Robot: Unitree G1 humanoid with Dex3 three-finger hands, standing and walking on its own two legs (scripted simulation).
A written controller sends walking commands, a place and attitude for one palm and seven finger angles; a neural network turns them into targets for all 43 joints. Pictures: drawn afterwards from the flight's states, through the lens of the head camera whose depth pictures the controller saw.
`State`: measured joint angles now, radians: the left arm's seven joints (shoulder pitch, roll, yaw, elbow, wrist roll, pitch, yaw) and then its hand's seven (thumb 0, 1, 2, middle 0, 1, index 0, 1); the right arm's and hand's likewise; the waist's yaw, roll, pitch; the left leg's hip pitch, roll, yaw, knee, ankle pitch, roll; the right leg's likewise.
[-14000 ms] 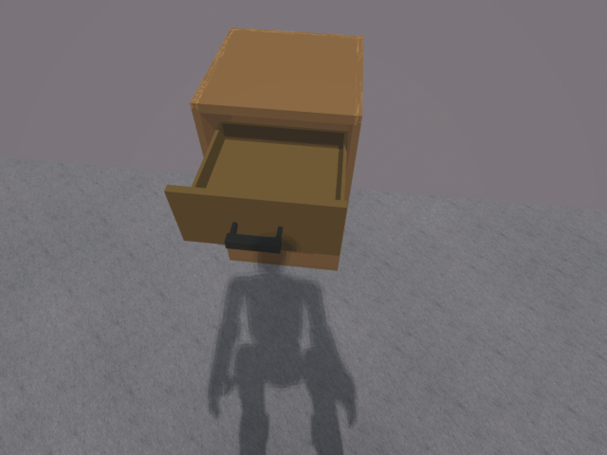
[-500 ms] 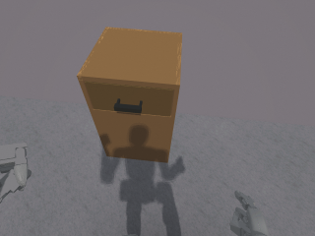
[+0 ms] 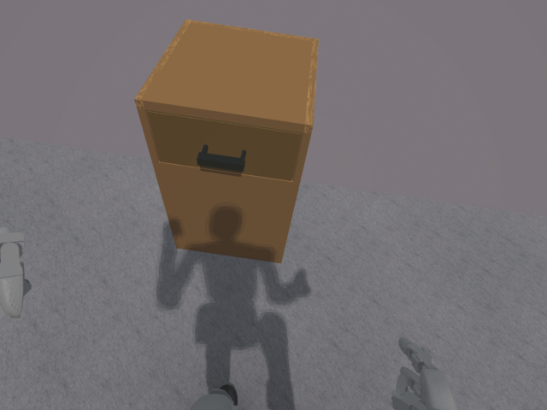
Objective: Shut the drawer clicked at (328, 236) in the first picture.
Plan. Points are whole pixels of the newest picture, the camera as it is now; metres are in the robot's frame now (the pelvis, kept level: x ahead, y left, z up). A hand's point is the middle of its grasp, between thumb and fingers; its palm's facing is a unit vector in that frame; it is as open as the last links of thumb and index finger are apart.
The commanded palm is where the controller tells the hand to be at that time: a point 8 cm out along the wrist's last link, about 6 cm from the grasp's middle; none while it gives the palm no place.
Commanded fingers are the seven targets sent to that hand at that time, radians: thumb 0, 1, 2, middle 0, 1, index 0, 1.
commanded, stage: step back with the hand held close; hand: left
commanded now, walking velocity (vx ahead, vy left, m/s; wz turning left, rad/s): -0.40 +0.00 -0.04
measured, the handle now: (222, 156) +0.72 +0.17 -0.16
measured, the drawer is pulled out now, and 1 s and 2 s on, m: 0.00 0.00 0.00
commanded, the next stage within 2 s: stop stepping back and stand still in 0.10 s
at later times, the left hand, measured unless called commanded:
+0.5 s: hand out of the picture +0.13 +0.26 +0.18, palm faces +0.29 -0.84 -0.45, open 3.3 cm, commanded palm +0.07 +0.30 +0.19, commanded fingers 0.00 0.90 0.90 -1.40 -1.60 -1.40 -1.60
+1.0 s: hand out of the picture +0.12 +0.25 +0.18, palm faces +0.27 -0.82 -0.50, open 3.2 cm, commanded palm +0.07 +0.30 +0.19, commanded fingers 0.00 0.90 0.90 -1.40 -1.60 -1.40 -1.60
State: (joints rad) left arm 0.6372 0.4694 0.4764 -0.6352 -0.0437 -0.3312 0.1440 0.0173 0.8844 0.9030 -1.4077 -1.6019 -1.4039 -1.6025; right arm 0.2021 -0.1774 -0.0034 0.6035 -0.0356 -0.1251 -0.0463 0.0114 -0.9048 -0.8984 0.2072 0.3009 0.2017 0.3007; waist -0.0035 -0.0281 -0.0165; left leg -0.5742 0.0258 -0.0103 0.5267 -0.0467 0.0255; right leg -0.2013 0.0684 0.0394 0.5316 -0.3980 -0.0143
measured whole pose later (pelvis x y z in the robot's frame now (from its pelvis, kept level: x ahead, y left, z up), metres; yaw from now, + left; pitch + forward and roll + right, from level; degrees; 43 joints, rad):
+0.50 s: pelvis -0.07 +0.02 +0.01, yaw -1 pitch +1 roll -2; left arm 0.64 0.44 0.40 -0.65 -0.06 -0.21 0.13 0.02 0.89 0.90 -1.41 -1.60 -1.40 -1.60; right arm 0.22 -0.16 0.02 0.56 -0.02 -0.10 -0.04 0.01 -0.91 -0.90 0.21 0.30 0.20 0.30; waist -0.02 -0.04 0.02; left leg -0.48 -0.01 0.02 0.43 -0.14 0.01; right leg -0.20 0.09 -0.01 0.49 -0.44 -0.05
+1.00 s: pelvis -0.08 +0.03 +0.01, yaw -3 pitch +1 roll -2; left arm 0.69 0.42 0.37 -0.60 -0.05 -0.20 0.14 0.02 0.88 0.90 -1.41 -1.60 -1.40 -1.60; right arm 0.23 -0.18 0.02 0.62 -0.01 -0.08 -0.05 0.01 -0.90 -0.90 0.21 0.30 0.20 0.30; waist -0.02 0.02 0.00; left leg -0.35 0.03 0.00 0.53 -0.20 0.01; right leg -0.21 0.06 -0.05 0.45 -0.25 -0.04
